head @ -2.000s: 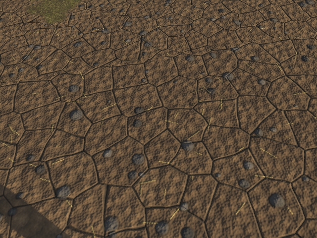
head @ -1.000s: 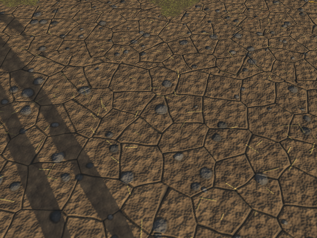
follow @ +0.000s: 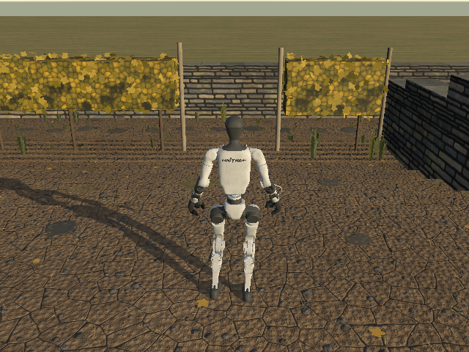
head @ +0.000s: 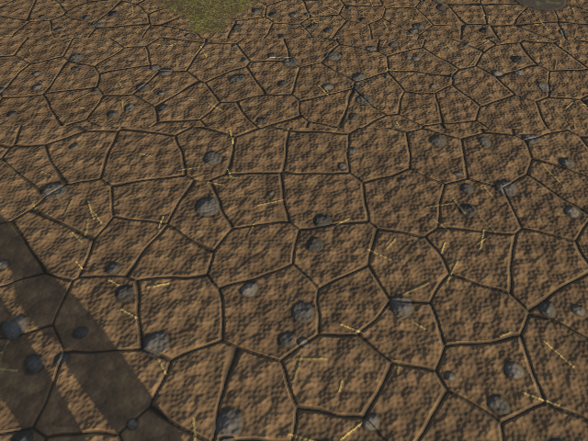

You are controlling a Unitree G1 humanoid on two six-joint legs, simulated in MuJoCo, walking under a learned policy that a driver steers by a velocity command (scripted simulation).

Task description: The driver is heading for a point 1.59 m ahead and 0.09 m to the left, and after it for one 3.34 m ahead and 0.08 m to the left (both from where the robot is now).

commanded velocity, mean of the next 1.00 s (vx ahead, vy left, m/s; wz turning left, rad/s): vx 0.16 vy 0.00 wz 0.04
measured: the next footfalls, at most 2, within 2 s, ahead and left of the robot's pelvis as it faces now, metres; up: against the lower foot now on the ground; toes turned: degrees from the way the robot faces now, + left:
left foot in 0.26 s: +0.03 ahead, +0.17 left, +0.00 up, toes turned +12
right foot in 0.82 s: +0.14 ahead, -0.07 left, +0.00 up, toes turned +1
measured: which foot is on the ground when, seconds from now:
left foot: up 0.00-0.24, down 0.26-0.84, up 0.86-1.00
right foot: down 0.00-0.26, up 0.28-0.80, down 0.82-1.00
